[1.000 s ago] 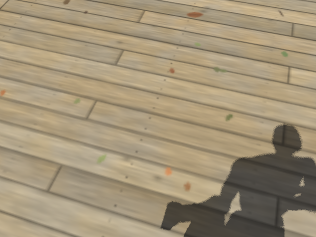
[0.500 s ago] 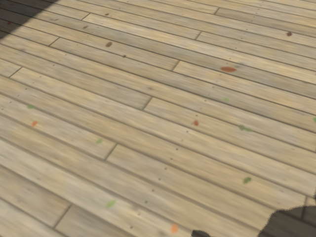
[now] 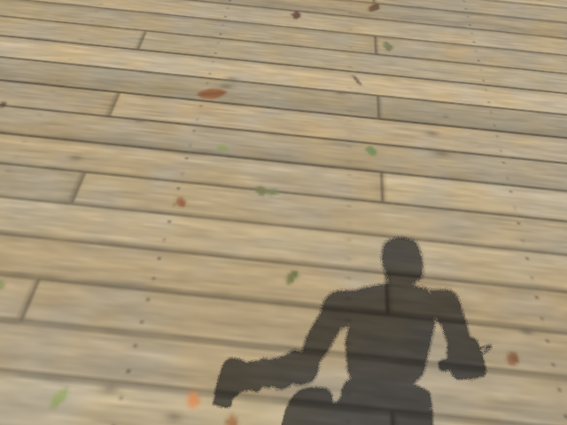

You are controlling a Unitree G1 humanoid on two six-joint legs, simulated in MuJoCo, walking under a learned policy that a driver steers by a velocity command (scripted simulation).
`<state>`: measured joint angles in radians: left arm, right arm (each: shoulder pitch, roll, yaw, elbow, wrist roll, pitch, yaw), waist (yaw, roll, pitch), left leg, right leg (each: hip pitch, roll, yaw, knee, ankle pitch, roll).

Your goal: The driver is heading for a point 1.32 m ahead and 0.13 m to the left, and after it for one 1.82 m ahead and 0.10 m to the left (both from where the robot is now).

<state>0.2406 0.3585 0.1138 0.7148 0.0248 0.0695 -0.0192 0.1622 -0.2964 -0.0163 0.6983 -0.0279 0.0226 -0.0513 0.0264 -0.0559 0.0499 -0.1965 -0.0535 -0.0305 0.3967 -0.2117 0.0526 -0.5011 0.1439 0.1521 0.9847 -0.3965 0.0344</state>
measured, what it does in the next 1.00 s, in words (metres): walks ahead: right foot, then left foot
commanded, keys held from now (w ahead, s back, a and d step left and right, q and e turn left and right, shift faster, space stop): e+shift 0.12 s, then shift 0.26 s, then q+shift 0.02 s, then w+q+shift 0.60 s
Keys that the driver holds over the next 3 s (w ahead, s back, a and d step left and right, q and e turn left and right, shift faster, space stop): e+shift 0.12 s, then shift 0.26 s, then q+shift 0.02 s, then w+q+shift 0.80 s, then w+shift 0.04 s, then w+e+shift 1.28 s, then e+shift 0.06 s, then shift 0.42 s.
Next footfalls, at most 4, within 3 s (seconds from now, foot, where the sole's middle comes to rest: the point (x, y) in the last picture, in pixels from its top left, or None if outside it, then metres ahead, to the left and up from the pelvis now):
0.34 right None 0.00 -0.13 -0.78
0.98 left None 0.39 0.12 -0.78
1.46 right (212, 265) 0.88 0.20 -0.78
1.88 left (123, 172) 1.21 0.51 -0.78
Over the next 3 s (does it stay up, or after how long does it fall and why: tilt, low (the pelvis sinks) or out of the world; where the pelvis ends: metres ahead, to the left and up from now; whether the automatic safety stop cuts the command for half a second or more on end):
stays up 1.87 0.22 -0.01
